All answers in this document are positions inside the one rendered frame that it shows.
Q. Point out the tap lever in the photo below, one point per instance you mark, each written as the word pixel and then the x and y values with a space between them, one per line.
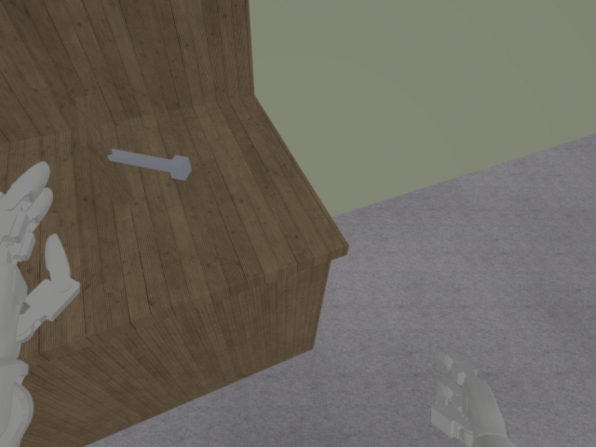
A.
pixel 179 167

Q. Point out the right robot hand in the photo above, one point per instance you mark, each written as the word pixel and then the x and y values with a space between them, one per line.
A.
pixel 474 411

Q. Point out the counter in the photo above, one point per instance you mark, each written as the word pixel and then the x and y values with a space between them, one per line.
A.
pixel 185 286

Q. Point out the left robot hand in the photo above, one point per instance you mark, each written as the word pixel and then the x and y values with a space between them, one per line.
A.
pixel 21 209

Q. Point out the robot left forearm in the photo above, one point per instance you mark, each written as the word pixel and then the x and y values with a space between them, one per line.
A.
pixel 16 403

